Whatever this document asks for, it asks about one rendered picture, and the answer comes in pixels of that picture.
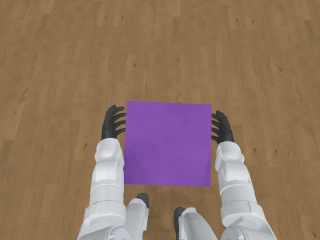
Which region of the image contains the robot left hand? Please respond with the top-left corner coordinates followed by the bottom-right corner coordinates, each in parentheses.
top-left (101, 104), bottom-right (126, 141)

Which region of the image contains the carton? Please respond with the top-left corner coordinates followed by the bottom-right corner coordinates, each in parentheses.
top-left (123, 101), bottom-right (212, 187)

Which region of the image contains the robot left forearm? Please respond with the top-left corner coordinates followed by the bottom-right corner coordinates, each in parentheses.
top-left (77, 138), bottom-right (126, 240)

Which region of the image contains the robot foot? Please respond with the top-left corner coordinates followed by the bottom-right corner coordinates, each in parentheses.
top-left (136, 193), bottom-right (149, 209)
top-left (173, 207), bottom-right (185, 240)

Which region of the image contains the robot left foot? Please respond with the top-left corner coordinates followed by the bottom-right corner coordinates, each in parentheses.
top-left (136, 193), bottom-right (149, 209)

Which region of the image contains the robot left upper arm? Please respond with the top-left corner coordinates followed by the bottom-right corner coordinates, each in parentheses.
top-left (79, 225), bottom-right (131, 240)

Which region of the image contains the robot right foot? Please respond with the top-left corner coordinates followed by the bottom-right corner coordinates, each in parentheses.
top-left (173, 207), bottom-right (185, 240)

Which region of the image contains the robot right forearm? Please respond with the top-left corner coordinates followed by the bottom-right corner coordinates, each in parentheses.
top-left (214, 141), bottom-right (277, 240)

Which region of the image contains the robot right upper arm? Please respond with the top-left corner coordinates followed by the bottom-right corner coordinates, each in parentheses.
top-left (220, 225), bottom-right (277, 240)

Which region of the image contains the robot right hand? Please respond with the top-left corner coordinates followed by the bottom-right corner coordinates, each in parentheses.
top-left (211, 110), bottom-right (234, 145)

